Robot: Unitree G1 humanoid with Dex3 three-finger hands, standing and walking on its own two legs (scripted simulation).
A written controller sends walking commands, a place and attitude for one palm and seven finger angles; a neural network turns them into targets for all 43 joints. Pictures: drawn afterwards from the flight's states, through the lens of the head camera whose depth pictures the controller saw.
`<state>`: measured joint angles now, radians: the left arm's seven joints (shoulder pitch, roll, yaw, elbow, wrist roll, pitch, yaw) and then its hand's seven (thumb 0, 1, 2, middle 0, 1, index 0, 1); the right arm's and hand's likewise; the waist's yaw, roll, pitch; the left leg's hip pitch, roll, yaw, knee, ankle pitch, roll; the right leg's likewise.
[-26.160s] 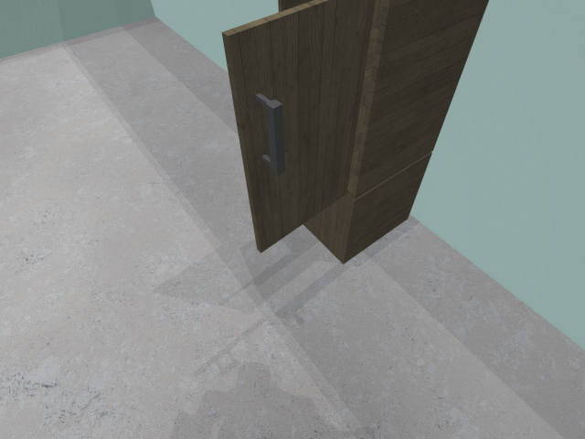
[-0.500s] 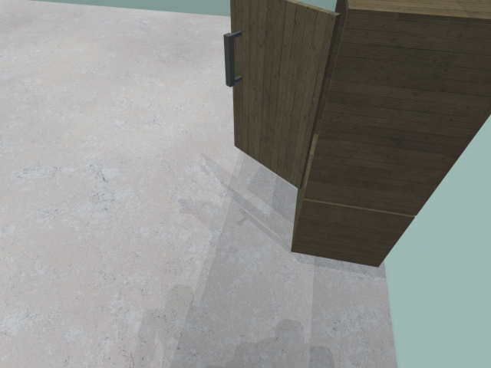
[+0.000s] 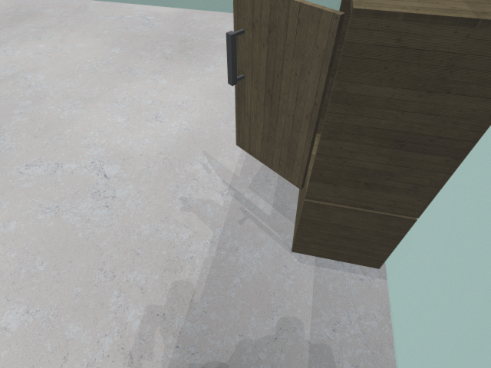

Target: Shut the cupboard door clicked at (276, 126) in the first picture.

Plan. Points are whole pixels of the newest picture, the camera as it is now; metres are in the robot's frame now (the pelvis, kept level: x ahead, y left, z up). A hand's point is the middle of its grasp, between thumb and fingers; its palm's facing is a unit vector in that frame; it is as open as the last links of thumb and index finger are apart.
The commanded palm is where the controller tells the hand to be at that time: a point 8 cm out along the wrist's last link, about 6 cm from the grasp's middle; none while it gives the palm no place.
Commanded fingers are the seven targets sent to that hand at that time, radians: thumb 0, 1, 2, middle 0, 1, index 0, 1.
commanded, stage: walk to a spot facing it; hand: left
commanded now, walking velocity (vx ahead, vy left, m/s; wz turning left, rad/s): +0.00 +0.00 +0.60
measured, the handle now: (236, 57) +0.96 +0.07 +0.05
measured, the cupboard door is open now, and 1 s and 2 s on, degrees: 57 57 57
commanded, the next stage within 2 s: none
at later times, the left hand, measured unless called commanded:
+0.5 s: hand out of the picture +0.02 +0.24 -0.17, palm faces +0.30 -0.91 -0.27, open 7.4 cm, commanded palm none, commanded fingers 0.00 0.90 0.90 -0.20 -0.30 -0.20 -0.30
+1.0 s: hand out of the picture -0.07 +0.22 -0.18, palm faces +0.59 -0.76 -0.25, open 7.4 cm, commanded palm none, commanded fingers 0.00 0.90 0.90 -0.20 -0.30 -0.20 -0.30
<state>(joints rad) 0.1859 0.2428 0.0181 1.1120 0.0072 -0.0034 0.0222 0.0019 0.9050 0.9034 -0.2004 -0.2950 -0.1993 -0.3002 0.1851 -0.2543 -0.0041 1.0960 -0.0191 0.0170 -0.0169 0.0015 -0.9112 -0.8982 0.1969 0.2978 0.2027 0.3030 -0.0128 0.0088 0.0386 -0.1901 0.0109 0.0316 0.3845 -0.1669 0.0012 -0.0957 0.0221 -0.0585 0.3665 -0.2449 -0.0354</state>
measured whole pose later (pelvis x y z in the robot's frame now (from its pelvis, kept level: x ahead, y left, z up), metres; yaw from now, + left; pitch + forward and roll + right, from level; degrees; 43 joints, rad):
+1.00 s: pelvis +0.01 +0.00 -0.02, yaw +37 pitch +2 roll +0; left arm 0.20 0.26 0.08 0.90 0.03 0.05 -0.02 0.01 0.91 0.90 -0.20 -0.29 -0.20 -0.30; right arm 0.22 -0.23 -0.03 0.87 -0.04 0.01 0.01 0.00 -0.91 -0.90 0.20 0.30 0.20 0.30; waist -0.01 -0.03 0.09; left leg -0.31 0.00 -0.04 0.58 -0.30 -0.01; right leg -0.46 -0.08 -0.05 1.02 -0.47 0.06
